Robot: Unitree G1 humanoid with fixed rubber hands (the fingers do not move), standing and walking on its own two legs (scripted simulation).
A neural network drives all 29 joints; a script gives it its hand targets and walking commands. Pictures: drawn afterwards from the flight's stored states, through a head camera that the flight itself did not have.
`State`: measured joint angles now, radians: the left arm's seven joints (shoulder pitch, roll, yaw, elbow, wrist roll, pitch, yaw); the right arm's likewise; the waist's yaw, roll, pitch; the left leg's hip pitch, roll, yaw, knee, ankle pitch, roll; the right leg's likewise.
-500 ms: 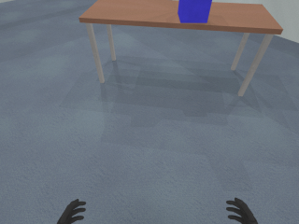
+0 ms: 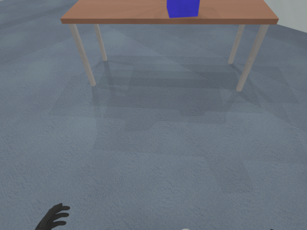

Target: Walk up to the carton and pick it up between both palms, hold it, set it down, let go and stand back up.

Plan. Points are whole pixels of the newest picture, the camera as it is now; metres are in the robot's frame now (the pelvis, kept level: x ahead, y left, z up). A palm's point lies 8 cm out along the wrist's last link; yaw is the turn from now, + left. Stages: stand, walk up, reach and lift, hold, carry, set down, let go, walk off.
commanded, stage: walk up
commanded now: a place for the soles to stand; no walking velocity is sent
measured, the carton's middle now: out of the picture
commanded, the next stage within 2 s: none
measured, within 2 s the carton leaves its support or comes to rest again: neither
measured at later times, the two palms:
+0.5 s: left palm (73, 206) +0.23 +0.23 -0.08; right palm (271, 155) +0.33 -0.36 -0.06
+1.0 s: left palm (110, 132) +0.48 +0.15 -0.07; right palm (273, 126) +0.46 -0.44 -0.08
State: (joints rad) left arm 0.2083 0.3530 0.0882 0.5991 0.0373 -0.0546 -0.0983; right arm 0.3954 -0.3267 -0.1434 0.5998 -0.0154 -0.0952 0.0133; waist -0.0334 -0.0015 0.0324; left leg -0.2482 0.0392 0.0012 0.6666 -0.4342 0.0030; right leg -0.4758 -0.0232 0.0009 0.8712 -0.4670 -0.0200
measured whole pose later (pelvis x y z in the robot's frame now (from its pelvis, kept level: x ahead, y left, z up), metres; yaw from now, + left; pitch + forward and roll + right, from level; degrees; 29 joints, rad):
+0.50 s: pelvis +0.17 -0.07 +0.01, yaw -3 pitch +3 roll -1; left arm 0.42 0.36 0.10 0.60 0.02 -0.08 -0.01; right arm 0.17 -0.35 -0.10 0.60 -0.02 -0.04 0.01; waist 0.05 0.01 0.05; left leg -0.51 0.05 0.00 0.70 -0.32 0.00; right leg -0.11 0.17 -0.01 0.48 -0.42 -0.13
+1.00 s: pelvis +0.37 -0.14 -0.01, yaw -5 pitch -2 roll +2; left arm 0.38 0.36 0.09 0.60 0.01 -0.10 -0.04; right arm 0.30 -0.35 -0.08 0.60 -0.02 -0.07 0.01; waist 0.02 -0.01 0.06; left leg -0.42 0.06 0.03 1.23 -0.49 0.01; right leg -0.39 -0.01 0.01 0.80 -0.37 -0.02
